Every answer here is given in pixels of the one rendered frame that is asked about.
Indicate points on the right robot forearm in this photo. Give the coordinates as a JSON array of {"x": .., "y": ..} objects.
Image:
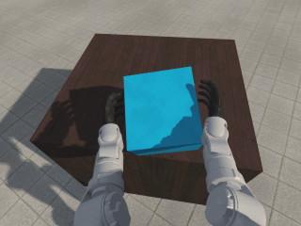
[{"x": 218, "y": 159}]

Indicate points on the right robot upper arm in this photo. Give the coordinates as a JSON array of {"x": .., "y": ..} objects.
[{"x": 227, "y": 206}]

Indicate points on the pedestal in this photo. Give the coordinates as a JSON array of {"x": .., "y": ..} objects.
[{"x": 69, "y": 131}]

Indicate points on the left robot upper arm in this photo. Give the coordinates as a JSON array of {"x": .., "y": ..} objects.
[{"x": 108, "y": 209}]

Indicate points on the carton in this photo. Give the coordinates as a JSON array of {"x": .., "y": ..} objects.
[{"x": 161, "y": 112}]

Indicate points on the left robot hand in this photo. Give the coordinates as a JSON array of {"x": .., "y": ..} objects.
[{"x": 109, "y": 108}]

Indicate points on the left robot forearm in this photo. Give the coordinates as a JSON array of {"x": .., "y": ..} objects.
[{"x": 108, "y": 167}]

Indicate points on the right robot hand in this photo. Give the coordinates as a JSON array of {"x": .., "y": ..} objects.
[{"x": 214, "y": 104}]

